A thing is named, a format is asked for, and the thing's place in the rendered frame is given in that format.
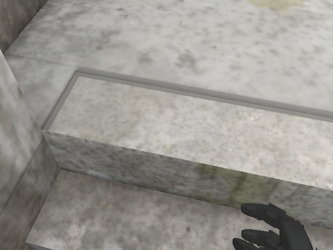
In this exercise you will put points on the robot right hand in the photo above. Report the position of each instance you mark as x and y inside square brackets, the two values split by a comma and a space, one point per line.
[292, 235]

